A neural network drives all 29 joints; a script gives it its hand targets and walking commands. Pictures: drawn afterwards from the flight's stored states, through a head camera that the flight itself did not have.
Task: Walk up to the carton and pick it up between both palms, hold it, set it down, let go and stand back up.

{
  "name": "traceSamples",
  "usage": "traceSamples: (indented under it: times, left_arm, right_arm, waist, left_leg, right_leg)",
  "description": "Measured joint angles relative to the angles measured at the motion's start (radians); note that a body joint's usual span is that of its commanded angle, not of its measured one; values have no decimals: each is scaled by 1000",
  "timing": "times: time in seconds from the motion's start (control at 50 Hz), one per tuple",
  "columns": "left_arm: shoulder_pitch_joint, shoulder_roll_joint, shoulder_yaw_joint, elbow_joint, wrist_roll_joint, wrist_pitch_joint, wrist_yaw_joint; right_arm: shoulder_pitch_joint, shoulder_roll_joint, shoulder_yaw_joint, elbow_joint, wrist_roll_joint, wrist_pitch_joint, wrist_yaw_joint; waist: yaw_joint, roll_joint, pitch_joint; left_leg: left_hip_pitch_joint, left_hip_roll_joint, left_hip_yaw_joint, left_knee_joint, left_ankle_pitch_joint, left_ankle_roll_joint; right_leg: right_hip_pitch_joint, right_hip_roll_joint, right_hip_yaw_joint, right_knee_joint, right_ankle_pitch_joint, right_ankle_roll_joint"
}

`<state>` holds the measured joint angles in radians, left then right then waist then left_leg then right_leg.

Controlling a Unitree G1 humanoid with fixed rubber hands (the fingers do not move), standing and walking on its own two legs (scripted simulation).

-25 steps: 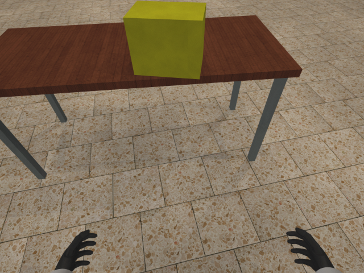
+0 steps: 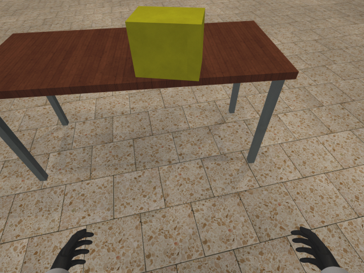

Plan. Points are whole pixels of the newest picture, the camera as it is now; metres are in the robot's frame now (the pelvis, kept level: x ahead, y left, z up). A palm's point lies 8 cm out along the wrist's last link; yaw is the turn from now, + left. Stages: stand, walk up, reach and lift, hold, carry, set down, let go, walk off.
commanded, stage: stand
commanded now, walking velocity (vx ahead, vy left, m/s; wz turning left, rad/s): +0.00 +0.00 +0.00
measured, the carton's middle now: (168, 43) +0.95 +0.08 +0.07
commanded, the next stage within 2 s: none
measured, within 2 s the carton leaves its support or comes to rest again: neither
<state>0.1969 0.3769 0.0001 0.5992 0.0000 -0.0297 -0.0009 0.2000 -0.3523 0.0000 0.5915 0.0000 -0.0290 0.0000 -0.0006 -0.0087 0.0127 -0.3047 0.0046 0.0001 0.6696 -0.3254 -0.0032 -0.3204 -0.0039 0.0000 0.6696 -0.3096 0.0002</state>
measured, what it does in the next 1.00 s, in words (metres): stands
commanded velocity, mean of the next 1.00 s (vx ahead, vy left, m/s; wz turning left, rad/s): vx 0.00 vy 0.00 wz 0.00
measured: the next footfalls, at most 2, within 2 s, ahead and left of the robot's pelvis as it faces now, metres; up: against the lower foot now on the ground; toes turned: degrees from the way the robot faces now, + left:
none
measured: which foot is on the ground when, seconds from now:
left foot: down 0.00-1.00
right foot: down 0.00-1.00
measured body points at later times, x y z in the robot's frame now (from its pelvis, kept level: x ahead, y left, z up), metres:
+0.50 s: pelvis +0.00 +0.00 +0.00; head -0.01 +0.01 +0.45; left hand +0.17 +0.29 -0.06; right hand +0.17 -0.28 -0.06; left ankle +0.02 +0.12 -0.72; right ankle +0.03 -0.12 -0.72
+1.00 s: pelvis +0.00 +0.00 +0.00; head +0.00 +0.01 +0.45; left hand +0.17 +0.30 -0.06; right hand +0.17 -0.28 -0.06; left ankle +0.02 +0.12 -0.72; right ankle +0.03 -0.12 -0.72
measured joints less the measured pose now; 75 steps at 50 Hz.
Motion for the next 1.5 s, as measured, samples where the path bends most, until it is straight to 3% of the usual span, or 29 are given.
traceSamples:
  times: [1.5]
  left_arm:
    - [0,36,0,0,0,-2,-6]
  right_arm:
    - [0,-31,0,13,0,-2,0]
  waist:
    - [0,0,0]
  left_leg:
    - [0,0,0,-59,39,0]
  right_leg:
    - [6,0,0,-74,47,3]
